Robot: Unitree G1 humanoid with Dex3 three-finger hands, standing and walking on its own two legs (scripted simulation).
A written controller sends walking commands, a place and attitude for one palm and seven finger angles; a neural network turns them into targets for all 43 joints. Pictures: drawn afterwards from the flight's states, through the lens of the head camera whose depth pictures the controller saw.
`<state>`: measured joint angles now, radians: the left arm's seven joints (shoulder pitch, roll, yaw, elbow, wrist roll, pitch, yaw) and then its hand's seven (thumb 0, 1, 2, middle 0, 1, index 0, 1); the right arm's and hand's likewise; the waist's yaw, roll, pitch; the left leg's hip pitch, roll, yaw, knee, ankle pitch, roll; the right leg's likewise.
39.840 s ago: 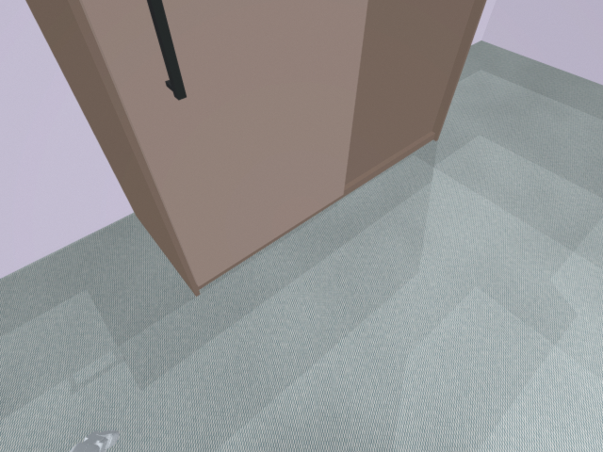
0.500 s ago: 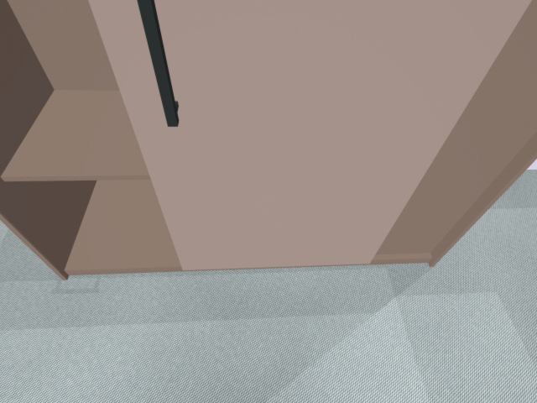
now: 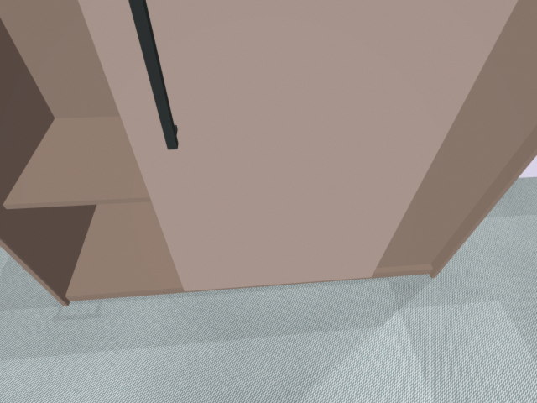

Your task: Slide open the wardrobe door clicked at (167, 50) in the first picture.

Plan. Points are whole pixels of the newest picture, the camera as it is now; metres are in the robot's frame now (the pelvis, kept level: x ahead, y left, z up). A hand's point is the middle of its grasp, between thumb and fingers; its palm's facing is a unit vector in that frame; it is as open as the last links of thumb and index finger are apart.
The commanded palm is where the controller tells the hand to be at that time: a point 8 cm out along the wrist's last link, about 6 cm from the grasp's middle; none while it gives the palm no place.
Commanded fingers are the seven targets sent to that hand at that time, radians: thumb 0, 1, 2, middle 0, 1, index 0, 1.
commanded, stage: let the arm hang, fingers relaxed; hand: left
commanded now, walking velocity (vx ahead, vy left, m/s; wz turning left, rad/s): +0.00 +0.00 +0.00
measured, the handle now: (158, 76) +0.61 +0.24 +0.18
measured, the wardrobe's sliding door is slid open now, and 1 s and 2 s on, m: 0.46 0.46 0.46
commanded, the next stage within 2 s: look to check the result in 0.08 s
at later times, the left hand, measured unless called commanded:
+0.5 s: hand out of the picture +0.08 +0.24 -0.16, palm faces -0.04 -0.95 -0.32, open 7.3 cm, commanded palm none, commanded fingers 0.00 0.90 0.90 -0.20 -0.30 -0.20 -0.30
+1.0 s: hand out of the picture +0.10 +0.21 -0.16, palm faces -0.04 -0.95 -0.32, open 7.3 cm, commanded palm none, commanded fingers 0.00 0.90 0.90 -0.20 -0.30 -0.20 -0.30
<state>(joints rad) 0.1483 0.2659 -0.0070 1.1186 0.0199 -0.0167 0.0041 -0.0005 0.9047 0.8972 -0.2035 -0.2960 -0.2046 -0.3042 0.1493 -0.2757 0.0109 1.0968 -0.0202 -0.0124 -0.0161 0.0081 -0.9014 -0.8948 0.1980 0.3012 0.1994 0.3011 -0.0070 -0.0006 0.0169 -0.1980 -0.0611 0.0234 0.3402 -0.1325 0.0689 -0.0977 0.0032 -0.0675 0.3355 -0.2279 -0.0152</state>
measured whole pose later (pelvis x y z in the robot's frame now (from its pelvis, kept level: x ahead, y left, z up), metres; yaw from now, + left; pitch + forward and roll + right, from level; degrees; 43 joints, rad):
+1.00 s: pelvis +0.03 -0.02 +0.00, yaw -1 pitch -1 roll +1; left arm 0.12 0.31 0.00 1.13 0.02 -0.02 0.01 0.00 0.90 0.90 -0.21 -0.30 -0.21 -0.30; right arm 0.12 -0.32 0.01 1.11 -0.01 -0.01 -0.02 0.01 -0.90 -0.89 0.20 0.30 0.20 0.30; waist -0.01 0.00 0.04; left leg -0.12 -0.05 0.02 0.30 -0.16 0.04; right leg -0.02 0.02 -0.06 0.27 -0.25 -0.04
